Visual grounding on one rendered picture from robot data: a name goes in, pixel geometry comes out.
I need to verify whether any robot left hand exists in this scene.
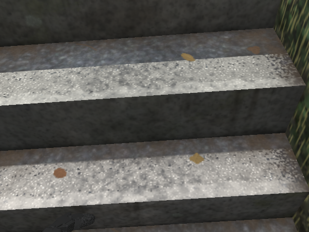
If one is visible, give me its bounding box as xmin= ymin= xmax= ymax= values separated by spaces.
xmin=41 ymin=212 xmax=96 ymax=232

